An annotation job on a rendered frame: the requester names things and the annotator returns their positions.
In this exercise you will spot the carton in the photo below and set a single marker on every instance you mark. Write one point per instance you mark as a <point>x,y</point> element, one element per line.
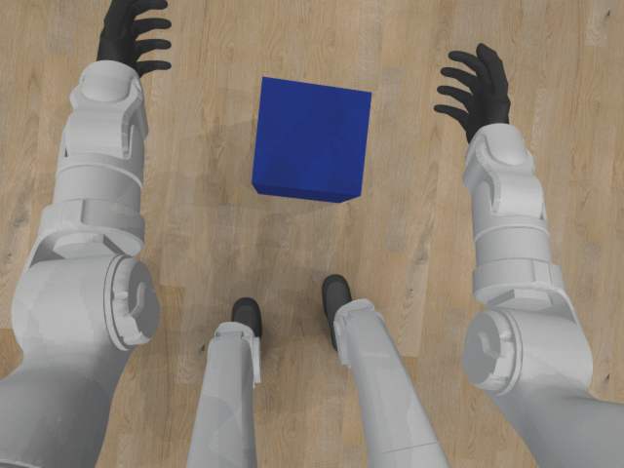
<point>310,141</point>

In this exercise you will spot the left robot hand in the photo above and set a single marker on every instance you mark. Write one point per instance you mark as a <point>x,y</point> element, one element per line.
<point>118,37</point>

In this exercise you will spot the right robot forearm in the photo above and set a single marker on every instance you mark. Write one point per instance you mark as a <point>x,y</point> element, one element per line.
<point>510,229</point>

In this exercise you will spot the left robot forearm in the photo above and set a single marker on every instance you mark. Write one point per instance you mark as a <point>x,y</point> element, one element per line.
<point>99,174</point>

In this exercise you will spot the robot left upper arm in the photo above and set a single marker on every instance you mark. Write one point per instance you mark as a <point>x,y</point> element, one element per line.
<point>78,321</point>

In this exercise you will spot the robot right upper arm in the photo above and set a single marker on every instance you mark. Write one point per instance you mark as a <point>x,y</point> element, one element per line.
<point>536,368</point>

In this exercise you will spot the right robot hand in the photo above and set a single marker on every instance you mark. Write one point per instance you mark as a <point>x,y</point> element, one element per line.
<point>489,103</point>

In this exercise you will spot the right robot shin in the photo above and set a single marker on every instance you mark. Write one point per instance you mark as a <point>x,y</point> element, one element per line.
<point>357,304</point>

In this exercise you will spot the left robot foot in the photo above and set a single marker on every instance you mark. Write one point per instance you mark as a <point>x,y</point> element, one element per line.
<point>246,311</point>

